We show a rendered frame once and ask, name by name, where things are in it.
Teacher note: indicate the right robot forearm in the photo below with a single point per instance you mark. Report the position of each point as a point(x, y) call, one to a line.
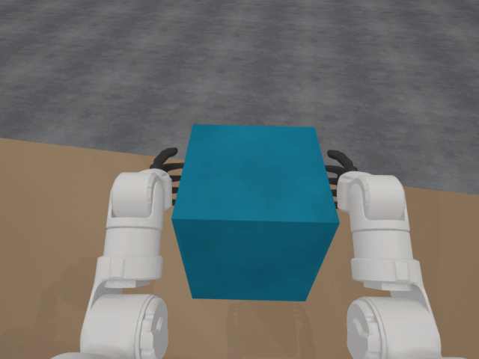
point(381, 240)

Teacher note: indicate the carton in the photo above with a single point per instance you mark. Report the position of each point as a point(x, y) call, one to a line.
point(254, 214)

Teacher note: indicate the left robot forearm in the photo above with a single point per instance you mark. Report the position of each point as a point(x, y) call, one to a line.
point(132, 246)

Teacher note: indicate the left robot hand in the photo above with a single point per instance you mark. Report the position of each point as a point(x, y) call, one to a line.
point(158, 164)

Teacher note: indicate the right robot upper arm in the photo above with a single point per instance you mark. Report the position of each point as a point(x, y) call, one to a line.
point(391, 328)

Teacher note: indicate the right robot hand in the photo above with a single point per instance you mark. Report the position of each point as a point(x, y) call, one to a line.
point(343, 160)

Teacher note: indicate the left robot upper arm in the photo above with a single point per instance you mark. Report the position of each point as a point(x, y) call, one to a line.
point(124, 326)

